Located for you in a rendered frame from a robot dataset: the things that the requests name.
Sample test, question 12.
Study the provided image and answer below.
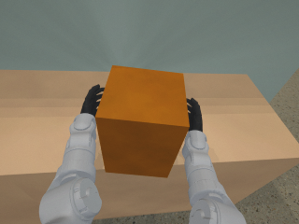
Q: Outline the robot right forearm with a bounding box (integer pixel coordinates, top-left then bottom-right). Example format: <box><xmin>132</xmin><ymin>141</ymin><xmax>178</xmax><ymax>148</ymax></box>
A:
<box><xmin>181</xmin><ymin>130</ymin><xmax>237</xmax><ymax>209</ymax></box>

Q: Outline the right robot upper arm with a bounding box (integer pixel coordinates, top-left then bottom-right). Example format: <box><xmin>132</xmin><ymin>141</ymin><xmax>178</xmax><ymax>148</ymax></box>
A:
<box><xmin>189</xmin><ymin>198</ymin><xmax>247</xmax><ymax>224</ymax></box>

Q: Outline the left robot hand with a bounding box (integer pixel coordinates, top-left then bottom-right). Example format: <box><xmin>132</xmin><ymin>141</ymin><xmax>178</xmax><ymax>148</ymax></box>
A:
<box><xmin>80</xmin><ymin>84</ymin><xmax>105</xmax><ymax>117</ymax></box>

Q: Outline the pedestal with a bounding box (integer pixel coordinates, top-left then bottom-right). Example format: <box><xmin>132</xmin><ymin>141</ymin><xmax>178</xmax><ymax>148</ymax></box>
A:
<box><xmin>0</xmin><ymin>69</ymin><xmax>299</xmax><ymax>224</ymax></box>

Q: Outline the carton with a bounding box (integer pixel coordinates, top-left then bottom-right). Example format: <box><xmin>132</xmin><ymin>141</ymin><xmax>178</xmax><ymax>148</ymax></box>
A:
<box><xmin>95</xmin><ymin>65</ymin><xmax>190</xmax><ymax>178</ymax></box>

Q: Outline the left robot upper arm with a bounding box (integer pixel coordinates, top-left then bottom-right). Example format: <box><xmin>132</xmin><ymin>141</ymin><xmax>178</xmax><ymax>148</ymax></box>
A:
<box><xmin>39</xmin><ymin>177</ymin><xmax>102</xmax><ymax>224</ymax></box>

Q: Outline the robot left forearm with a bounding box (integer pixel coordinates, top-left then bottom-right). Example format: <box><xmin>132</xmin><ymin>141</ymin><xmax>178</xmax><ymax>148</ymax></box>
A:
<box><xmin>39</xmin><ymin>113</ymin><xmax>97</xmax><ymax>223</ymax></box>

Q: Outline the right robot hand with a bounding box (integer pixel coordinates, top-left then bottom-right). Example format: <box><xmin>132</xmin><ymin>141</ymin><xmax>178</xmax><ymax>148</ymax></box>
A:
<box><xmin>186</xmin><ymin>98</ymin><xmax>203</xmax><ymax>132</ymax></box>

